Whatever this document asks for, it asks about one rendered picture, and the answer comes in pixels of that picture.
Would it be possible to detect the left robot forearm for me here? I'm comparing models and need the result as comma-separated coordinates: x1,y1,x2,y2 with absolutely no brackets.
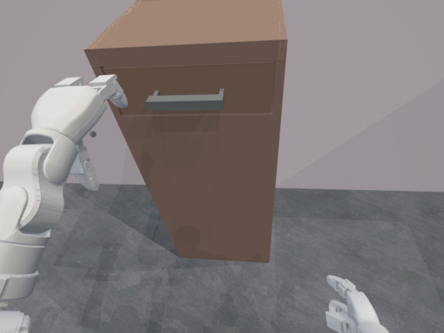
0,128,78,307

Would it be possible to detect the robot left upper arm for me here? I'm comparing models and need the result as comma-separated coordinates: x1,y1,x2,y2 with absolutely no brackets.
0,311,31,333

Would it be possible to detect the right robot hand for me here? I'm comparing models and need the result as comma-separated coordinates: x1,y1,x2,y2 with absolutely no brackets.
325,275,380,333

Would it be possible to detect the handle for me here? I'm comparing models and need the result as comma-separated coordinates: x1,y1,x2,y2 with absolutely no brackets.
146,89,225,111

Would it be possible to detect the drawer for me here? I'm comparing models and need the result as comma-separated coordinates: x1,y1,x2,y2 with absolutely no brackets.
103,60,274,114

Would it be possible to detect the cabinet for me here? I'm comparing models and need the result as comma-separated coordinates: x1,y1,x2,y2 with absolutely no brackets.
83,0,288,263

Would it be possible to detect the left robot hand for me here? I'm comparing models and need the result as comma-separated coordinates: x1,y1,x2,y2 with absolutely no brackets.
31,74,128,191

